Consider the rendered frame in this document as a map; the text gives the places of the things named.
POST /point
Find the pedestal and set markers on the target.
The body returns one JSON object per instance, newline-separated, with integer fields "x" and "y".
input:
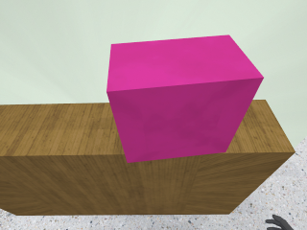
{"x": 67, "y": 159}

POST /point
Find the carton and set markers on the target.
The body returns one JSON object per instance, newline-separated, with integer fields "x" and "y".
{"x": 179, "y": 97}

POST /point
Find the right robot hand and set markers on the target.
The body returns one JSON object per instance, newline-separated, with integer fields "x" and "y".
{"x": 279, "y": 221}

